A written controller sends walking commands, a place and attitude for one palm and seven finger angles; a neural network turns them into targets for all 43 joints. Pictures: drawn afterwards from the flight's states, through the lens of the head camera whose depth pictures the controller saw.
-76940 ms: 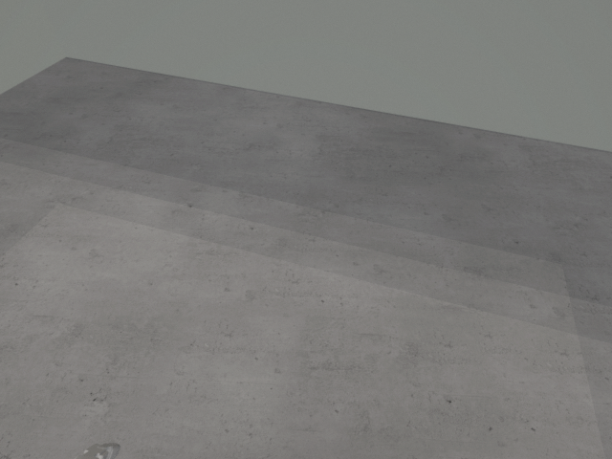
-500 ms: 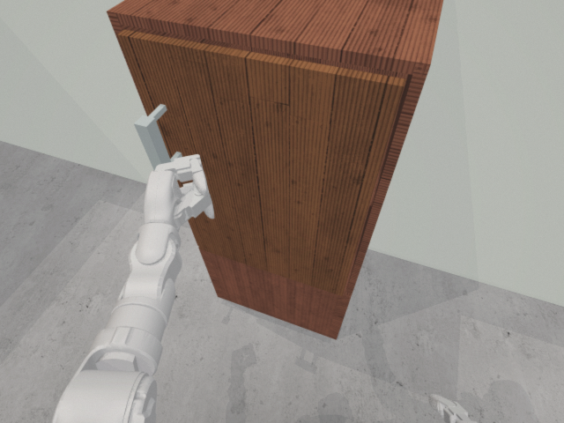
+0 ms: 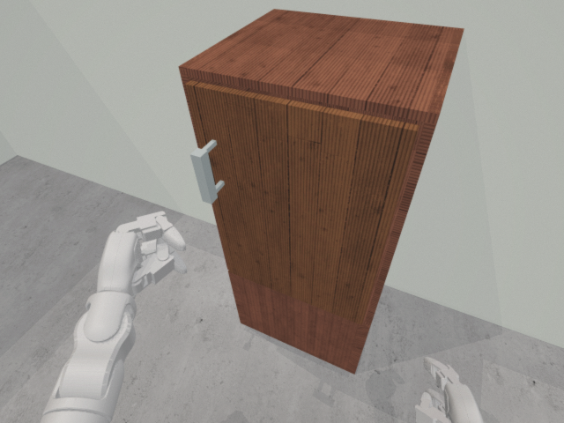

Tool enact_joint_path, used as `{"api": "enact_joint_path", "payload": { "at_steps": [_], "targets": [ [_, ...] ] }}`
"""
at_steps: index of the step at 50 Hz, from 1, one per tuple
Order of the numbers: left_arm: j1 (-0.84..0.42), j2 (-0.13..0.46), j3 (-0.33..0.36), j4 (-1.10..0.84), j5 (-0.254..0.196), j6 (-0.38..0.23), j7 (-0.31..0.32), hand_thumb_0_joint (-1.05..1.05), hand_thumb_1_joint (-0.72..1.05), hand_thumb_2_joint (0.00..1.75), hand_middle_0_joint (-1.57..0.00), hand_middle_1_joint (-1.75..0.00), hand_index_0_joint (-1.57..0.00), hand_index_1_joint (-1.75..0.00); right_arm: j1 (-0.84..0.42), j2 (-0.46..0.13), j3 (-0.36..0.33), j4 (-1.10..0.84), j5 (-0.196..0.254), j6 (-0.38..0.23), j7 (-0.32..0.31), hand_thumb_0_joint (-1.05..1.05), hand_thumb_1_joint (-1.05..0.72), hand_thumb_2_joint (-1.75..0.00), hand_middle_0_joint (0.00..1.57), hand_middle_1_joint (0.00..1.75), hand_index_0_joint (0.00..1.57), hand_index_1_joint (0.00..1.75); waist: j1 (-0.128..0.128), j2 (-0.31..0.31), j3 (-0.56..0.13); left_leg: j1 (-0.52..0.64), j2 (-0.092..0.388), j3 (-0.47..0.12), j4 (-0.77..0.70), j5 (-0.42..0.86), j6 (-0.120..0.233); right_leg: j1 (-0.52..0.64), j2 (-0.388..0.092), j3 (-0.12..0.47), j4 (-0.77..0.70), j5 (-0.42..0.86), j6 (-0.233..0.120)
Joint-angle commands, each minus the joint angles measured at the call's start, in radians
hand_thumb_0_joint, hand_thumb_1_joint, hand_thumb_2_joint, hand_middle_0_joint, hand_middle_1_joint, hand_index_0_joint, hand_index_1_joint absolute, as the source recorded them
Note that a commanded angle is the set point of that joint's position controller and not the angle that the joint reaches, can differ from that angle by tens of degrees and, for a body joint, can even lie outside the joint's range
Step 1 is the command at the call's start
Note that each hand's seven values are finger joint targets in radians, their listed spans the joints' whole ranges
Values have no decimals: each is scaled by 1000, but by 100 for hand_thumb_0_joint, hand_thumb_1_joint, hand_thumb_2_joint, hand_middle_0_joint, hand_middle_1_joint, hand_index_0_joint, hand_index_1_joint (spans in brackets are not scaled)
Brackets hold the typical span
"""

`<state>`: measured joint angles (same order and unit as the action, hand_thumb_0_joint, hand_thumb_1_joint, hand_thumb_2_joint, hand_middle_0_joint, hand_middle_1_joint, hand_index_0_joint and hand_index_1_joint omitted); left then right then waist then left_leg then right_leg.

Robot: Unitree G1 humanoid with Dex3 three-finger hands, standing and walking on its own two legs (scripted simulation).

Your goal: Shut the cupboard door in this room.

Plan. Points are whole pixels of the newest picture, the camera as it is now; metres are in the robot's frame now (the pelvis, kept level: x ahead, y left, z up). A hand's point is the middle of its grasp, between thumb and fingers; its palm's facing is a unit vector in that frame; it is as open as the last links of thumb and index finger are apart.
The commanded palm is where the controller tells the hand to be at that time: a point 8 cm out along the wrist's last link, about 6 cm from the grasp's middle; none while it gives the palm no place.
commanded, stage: draw the hand back to the body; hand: left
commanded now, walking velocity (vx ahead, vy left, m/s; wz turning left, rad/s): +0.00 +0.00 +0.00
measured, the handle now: (210, 171) +0.58 +0.19 +0.04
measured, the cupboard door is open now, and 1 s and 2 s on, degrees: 0 0 0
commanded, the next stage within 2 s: step back with the hand held close in 0.88 s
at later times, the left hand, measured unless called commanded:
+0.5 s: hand (40, 299) +0.21 +0.27 +0.16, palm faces +0.43 -0.81 -0.39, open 6.1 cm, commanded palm +0.15 +0.32 +0.18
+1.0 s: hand (42, 298) +0.20 +0.27 +0.17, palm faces +0.44 -0.81 -0.39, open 7.4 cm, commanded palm +0.15 +0.31 +0.18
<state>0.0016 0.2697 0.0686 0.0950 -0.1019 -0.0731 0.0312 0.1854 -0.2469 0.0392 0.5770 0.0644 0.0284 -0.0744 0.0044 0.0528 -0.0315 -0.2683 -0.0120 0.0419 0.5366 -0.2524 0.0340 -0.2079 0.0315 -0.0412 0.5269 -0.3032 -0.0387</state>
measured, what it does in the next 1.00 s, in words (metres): stands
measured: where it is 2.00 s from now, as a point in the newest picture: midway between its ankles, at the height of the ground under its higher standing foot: outside the picture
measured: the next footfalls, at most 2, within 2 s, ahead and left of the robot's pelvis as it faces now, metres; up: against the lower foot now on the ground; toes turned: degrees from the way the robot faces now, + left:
none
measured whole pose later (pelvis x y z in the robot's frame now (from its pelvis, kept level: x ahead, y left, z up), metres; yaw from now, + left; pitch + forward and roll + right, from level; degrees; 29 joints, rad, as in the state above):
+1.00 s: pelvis +0.02 +0.01 +0.01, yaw +0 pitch -4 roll +0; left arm 0.46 0.35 0.33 -0.37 -0.09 -0.05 0.10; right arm 0.20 -0.23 0.02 0.62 0.03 -0.06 -0.06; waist 0.05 0.07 -0.01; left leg -0.13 -0.02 0.04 0.43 -0.23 0.04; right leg -0.06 0.03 -0.04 0.40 -0.27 -0.03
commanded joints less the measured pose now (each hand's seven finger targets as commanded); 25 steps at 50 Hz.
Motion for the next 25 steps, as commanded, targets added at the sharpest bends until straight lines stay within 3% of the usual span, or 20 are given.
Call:
{"api": "enact_joint_path", "payload": {
  "at_steps": [1, 4, 6, 10, 19, 22, 25],
  "targets": [
    [-200, 159, 94, -329, 9, -43, 45, 0, 90, 90, -86, -102, -86, -102, -140, -87, -22, -148, -12, -53, -12, 0, -90, -90, 20, 30, 20, 30, 6, 8, -109, 182, 20, -64, -147, 77, 5, 10, -31, 41, -165, 124, 20],
    [-120, 172, 122, -385, 12, -38, 52, 0, 90, 90, -78, -93, -78, -93, -148, -87, -22, -147, -20, -63, -11, 0, -90, -90, 20, 30, 20, 30, 15, -17, -92, 200, 26, -69, -176, 100, 4, 40, -28, 34, -182, 140, 18],
    [-60, 185, 147, -442, 16, -38, 56, 0, 90, 90, -72, -87, -72, -87, -147, -86, -22, -145, -24, -70, -6, 0, -90, -90, 20, 30, 20, 30, 22, 17, -103, 220, 26, -70, -180, 147, 0, 65, -27, 29, -182, 184, 14],
    [45, 189, 178, -506, 20, -31, 58, 0, 90, 90, -61, -75, -61, -75, -149, -87, -26, -144, -30, -80, 3, 0, -90, -90, 20, 30, 20, 30, 28, 9, -71, 223, 33, -77, -195, 169, -5, 72, -24, 24, -193, 191, 15],
    [268, 246, 310, -648, 16, -34, 70, 0, 90, 90, -36, -48, -36, -48, -142, -84, -39, -136, -36, -105, 12, 0, -90, -90, 20, 30, 20, 30, 44, 25, -54, 199, 33, -77, -184, 216, -10, 98, -30, 18, -189, 223, 17],
    [338, 273, 366, -664, 10, -35, 76, 0, 90, 90, -28, -39, -28, -39, -142, -83, -44, -134, -36, -112, 12, 0, -90, -90, 20, 30, 20, 30, 52, -6, -44, 184, 32, -73, -179, 205, -7, 95, -30, 17, -190, 220, 20],
    [386, 296, 409, -707, 12, -42, 82, 0, 90, 90, -20, -30, -20, -30, -137, -84, -49, -131, -32, -125, 10, 0, -90, -90, 20, 30, 20, 30, 56, 31, -43, 183, 34, -75, -171, 232, -11, 96, -30, 15, -183, 232, 17]
  ]
}}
